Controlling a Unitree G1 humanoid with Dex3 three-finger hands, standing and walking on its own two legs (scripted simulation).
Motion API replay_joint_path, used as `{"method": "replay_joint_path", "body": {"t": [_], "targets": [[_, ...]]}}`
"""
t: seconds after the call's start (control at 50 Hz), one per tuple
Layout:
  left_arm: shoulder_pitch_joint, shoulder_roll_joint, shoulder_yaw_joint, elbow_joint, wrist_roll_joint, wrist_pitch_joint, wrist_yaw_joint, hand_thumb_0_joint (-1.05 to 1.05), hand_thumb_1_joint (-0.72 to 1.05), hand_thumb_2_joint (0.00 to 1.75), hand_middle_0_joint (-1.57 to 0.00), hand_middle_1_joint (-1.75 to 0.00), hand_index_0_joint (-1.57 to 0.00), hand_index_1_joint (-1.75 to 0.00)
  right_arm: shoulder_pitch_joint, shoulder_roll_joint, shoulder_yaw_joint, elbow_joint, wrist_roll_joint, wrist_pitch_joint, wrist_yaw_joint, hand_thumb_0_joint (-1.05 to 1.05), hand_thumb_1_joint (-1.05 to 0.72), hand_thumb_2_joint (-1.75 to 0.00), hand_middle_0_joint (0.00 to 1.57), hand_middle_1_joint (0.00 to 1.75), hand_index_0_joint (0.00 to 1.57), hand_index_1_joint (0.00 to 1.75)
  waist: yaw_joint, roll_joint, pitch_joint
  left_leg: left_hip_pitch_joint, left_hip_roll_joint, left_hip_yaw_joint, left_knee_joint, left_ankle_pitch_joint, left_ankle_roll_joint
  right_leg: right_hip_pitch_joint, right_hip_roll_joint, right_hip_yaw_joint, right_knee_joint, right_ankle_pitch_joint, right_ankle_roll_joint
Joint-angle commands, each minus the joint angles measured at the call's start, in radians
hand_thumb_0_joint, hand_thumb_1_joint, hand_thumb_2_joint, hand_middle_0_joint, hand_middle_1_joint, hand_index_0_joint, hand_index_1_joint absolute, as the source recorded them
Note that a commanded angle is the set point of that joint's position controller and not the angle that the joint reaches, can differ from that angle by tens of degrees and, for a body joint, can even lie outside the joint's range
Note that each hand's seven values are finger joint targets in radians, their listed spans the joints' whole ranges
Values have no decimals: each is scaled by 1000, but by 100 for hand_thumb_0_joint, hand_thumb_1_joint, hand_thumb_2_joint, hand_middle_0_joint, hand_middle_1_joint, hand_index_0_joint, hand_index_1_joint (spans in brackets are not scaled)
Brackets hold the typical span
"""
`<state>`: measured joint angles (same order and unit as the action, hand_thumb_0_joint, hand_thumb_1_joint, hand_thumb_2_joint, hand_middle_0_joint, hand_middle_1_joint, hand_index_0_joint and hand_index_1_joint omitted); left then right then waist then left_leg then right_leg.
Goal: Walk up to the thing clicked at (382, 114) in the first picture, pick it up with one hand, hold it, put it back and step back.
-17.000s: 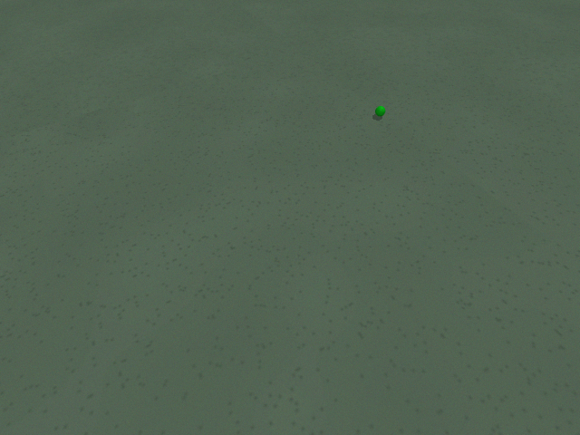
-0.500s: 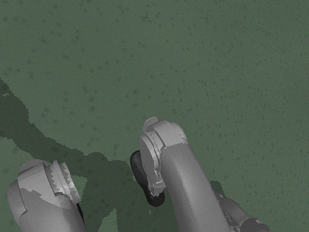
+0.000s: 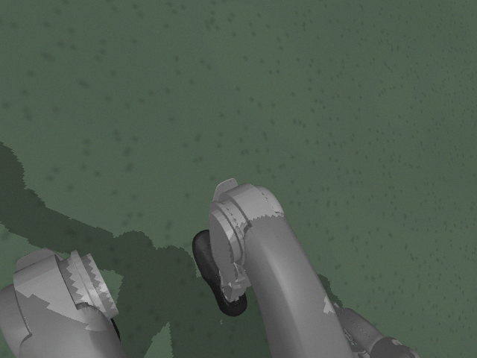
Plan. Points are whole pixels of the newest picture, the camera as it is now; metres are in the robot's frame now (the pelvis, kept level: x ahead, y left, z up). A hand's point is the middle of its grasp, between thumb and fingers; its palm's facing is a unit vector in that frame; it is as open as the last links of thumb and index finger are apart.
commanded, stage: rest palm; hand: left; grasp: from above
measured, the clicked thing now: out of the picture +0.47 +0.34 -0.28
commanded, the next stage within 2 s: close in 0.20 s
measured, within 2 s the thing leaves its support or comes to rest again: neither
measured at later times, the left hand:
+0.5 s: hand out of the picture +0.45 +0.32 -0.27, palm faces -0.44 -0.16 -0.88, open 13.1 cm
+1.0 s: hand out of the picture +0.45 +0.32 -0.27, palm faces -0.47 -0.17 -0.86, open 11.2 cm
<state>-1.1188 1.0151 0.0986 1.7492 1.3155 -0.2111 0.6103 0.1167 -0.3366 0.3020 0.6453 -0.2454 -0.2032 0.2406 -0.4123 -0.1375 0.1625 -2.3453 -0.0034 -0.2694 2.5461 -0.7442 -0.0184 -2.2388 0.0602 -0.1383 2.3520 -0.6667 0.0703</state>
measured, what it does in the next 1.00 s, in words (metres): stands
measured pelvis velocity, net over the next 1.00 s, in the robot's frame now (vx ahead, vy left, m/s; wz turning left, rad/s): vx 0.00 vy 0.00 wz -0.01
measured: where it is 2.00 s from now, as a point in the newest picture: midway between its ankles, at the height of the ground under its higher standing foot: (172, 322)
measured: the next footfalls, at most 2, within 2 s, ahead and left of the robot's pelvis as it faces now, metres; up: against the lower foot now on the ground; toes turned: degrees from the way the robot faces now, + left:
none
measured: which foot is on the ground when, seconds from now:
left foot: down 0.00-1.00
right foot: down 0.00-1.00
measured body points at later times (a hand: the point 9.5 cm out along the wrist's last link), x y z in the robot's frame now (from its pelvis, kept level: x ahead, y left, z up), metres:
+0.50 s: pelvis +0.00 +0.00 +0.00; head +0.28 +0.15 +0.32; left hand +0.47 +0.33 -0.21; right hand +0.05 -0.25 -0.04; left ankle +0.05 +0.13 -0.27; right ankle +0.12 -0.13 -0.27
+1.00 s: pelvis +0.00 +0.00 +0.00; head +0.29 +0.14 +0.32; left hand +0.47 +0.33 -0.22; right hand +0.04 -0.25 -0.04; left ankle +0.05 +0.13 -0.27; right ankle +0.12 -0.13 -0.27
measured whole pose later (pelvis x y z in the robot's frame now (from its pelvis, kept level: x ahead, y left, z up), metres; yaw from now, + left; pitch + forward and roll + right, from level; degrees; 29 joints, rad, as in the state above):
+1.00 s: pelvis +0.00 +0.00 +0.00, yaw -1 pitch +29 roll -16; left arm -1.12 1.07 0.07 1.74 1.27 -0.23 0.57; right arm 0.11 -0.35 0.34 0.62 -0.24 -0.20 0.23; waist -0.41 -0.16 0.20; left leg -2.33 0.00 -0.28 2.54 -0.74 -0.02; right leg -2.22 0.06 -0.15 2.33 -0.65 0.07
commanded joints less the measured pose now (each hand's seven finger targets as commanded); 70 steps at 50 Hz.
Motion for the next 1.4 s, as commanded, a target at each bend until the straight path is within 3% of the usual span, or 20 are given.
{"method": "replay_joint_path", "body": {"t": [0.0,0.04,0.12,0.16,0.22,0.28,0.36,0.46,0.5,0.58,0.64,0.74,0.82,0.88,1.02,1.06,1.12,1.18,1.32,1.38], "targets": [[-215,226,20,-53,-23,24,46,0,-46,92,-8,-104,-10,-102,198,-345,-98,13,3,0,-9,0,-90,-90,20,30,20,30,-39,556,-632,503,39,111,-281,288,20,359,34,-138,-171,294,-89],[-248,180,-29,-76,-39,21,33,0,-48,92,-7,-103,-9,-101,184,-339,-90,5,3,-5,-8,0,-90,-90,20,30,20,30,-55,551,-609,483,39,117,-280,252,25,364,38,-132,-186,272,-89],[-223,259,25,-69,-47,15,33,0,-45,93,-10,-103,-11,-102,200,-354,-91,6,8,-7,-17,0,-90,-90,20,30,20,30,-41,522,-625,470,40,113,-275,234,29,388,34,-130,-192,256,-84],[-229,223,9,-67,-47,9,25,0,-45,92,-9,-103,-11,-102,199,-349,-85,5,4,-14,-13,0,-90,-90,20,30,20,30,-56,518,-606,468,40,106,-263,238,27,362,30,-135,-177,259,-83],[-242,247,12,-87,-52,-9,28,0,-44,92,-10,-103,-11,-102,193,-346,-80,2,7,-9,-20,0,-90,-90,20,30,20,30,-56,522,-621,480,44,100,-278,229,25,390,35,-137,-193,254,-83],[-247,220,-18,-99,-44,-17,24,0,-41,95,-12,-105,-13,-103,182,-352,-83,4,4,-12,-21,0,-90,-90,20,30,20,30,-55,554,-614,504,45,97,-274,231,18,361,33,-141,-178,256,-86],[-275,235,-16,-156,-33,-20,37,0,-30,80,-16,-102,-21,-98,189,-346,-73,14,-1,-12,-15,0,-89,-90,20,30,20,30,-53,612,-672,577,51,90,-270,320,7,383,33,-152,-162,326,-85],[-236,214,-35,-80,-26,1,48,0,-25,76,-20,-98,-24,-93,176,-355,-78,14,-3,-17,-9,0,-89,-90,20,30,20,30,-59,571,-582,520,49,99,-270,285,12,359,38,-148,-177,306,-83],[-280,250,-13,-141,-26,6,52,0,-23,74,-22,-96,-26,-91,184,-360,-81,16,2,-15,-10,0,-89,-90,20,30,20,30,-39,629,-634,561,50,93,-293,317,4,356,35,-147,-173,318,-89],[-215,213,-25,-43,-35,30,39,0,-19,69,-23,-96,-29,-91,183,-362,-75,2,3,-21,0,0,-89,-90,20,30,20,30,-70,544,-562,491,48,94,-274,282,16,356,34,-145,-176,303,-82],[-244,263,8,-89,-54,31,29,0,-16,68,-27,-93,-32,-88,195,-366,-80,2,5,-21,-6,0,-90,-90,20,30,20,30,-52,563,-628,528,50,90,-284,304,16,388,35,-141,-187,312,-84],[-239,241,-15,-105,-68,21,3,0,-12,63,-29,-92,-35,-86,179,-365,-81,-13,15,-15,-10,0,-90,-90,20,30,20,30,-57,543,-615,497,50,93,-283,252,19,385,36,-137,-192,273,-85],[-243,254,-1,-117,-69,1,-5,0,-7,60,-33,-88,-39,-82,187,-352,-68,-7,12,-7,-14,0,-90,-90,20,30,20,30,-53,563,-618,520,53,80,-290,265,12,375,32,-149,-184,273,-89],[-226,220,-33,-109,-58,-13,-13,0,-2,60,-37,-88,-42,-82,194,-345,-60,-7,11,-1,-15,0,-90,-90,20,30,20,30,-67,556,-592,515,51,87,-281,281,13,383,34,-148,-184,292,-84],[-220,249,-27,-102,-42,-38,18,0,9,56,-44,-83,-50,-77,182,-348,-52,-5,2,7,-21,0,-89,-90,20,30,20,30,-54,566,-604,532,54,83,-290,284,10,389,38,-154,-186,291,-85],[-212,225,-37,-73,-41,-34,24,0,11,53,-46,-80,-52,-74,186,-343,-48,-3,-3,3,-18,0,-89,-90,20,30,20,30,-67,548,-582,513,53,90,-276,287,14,393,41,-152,-190,302,-82],[-214,252,-20,-59,-46,-29,44,0,15,51,-49,-80,-55,-73,179,-352,-47,-6,-3,-3,-24,0,-89,-90,20,30,20,30,-64,518,-566,486,52,92,-276,251,18,391,39,-151,-204,281,-79],[-254,261,-24,-111,-40,-20,49,0,21,50,-54,-77,-60,-71,187,-363,-57,-5,-6,-12,-24,0,-90,-90,20,30,20,30,-63,556,-589,514,54,93,-280,270,14,390,38,-147,-193,296,-82],[-225,273,2,-84,-57,8,45,0,31,44,-60,-75,-67,-67,194,-358,-51,-5,-4,-12,-23,0,-90,-90,20,30,20,30,-55,559,-620,526,56,79,-296,277,10,400,35,-155,-191,295,-81],[-206,257,-12,-58,-61,17,32,0,35,43,-63,-74,-70,-67,192,-359,-50,-13,-2,-10,-21,0,-90,-90,20,30,20,30,-63,547,-592,504,55,79,-296,266,13,398,38,-154,-197,289,-82]]}}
